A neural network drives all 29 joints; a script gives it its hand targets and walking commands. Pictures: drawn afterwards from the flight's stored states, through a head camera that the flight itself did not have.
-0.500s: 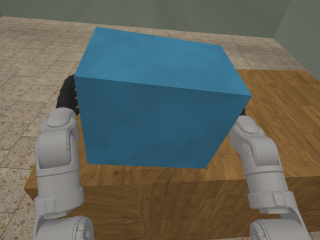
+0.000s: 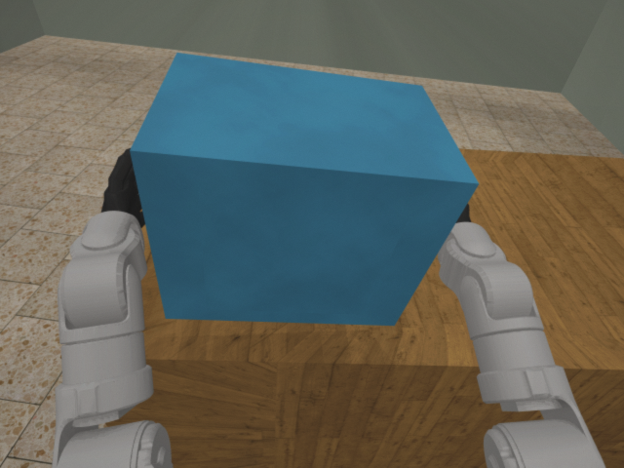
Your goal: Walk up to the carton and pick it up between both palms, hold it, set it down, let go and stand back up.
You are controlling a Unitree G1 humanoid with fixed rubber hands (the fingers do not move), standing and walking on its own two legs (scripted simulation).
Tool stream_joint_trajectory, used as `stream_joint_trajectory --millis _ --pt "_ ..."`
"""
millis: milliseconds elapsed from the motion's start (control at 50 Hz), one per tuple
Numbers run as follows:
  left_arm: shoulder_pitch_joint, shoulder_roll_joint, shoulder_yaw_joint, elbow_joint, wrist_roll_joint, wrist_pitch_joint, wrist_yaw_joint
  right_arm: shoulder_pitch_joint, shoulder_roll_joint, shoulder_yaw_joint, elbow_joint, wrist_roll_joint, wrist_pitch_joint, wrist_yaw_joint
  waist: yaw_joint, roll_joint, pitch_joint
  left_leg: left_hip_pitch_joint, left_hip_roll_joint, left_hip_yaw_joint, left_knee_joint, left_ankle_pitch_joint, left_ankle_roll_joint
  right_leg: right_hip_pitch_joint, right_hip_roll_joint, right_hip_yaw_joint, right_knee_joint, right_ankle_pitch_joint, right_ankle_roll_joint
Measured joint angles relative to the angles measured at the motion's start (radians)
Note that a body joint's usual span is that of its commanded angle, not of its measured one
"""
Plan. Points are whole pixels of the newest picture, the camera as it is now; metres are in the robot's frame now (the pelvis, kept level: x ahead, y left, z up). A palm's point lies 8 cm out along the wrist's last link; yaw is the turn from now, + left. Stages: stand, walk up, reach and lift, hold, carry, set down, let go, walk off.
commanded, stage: hold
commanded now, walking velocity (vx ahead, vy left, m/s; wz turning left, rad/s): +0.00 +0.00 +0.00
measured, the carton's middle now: (295, 201) +0.37 +0.03 +0.20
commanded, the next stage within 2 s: none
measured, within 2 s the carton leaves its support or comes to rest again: neither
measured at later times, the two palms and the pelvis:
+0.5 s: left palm (115, 209) +0.34 +0.22 +0.21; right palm (447, 220) +0.35 -0.15 +0.20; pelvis +0.00 +0.02 +0.00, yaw +0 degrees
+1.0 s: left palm (119, 209) +0.34 +0.22 +0.21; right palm (447, 216) +0.36 -0.15 +0.20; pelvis +0.00 +0.02 +0.00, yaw +0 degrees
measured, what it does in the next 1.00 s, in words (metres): stands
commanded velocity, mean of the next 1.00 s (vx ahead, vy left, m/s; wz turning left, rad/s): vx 0.00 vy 0.00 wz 0.00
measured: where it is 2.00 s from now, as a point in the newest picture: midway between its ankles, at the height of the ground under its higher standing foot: outside the picture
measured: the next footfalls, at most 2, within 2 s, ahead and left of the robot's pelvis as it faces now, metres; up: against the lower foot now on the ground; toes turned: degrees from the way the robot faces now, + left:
none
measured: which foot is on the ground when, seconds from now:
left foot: down 0.00-1.00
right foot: down 0.00-1.00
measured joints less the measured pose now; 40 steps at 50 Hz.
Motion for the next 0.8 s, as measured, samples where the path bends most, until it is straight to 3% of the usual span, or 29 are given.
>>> stream_joint_trajectory --millis 240,440,660,800 --pt "0.063 0.002 -0.005 -0.135 -0.015 0.066 0.015 0.012 -0.012 0.02 -0.074 0.043 0.048 -0.013 -0.011 -0.004 -0.004 -0.018 -0.01 -0.008 0.017 -0.011 0.006 0.003 -0.008 -0.008 -0.02 0.006 0.008" --pt "0.015 -0.01 -0.007 -0.118 0.0 0.105 0.019 -0.005 -0.019 -0.009 -0.07 0.04 0.081 0.0 -0.023 0.006 0.001 -0.028 -0.015 0.002 0.03 -0.015 0.018 -0.002 -0.014 0.0 -0.022 0.012 0.019" --pt "-0.06 -0.037 0.011 -0.094 0.038 0.125 0.021 -0.069 -0.027 -0.045 -0.022 0.013 0.088 0.04 -0.015 0.026 0.024 -0.013 -0.017 0.024 0.024 -0.012 0.027 -0.001 -0.02 0.022 -0.015 0.016 0.027" --pt "-0.04 -0.034 0.006 -0.126 0.031 0.127 0.024 -0.058 -0.027 -0.038 -0.047 0.008 0.09 0.042 -0.021 0.024 0.026 -0.01 -0.019 0.016 0.019 -0.01 0.025 0.006 -0.021 0.013 -0.021 0.015 0.025"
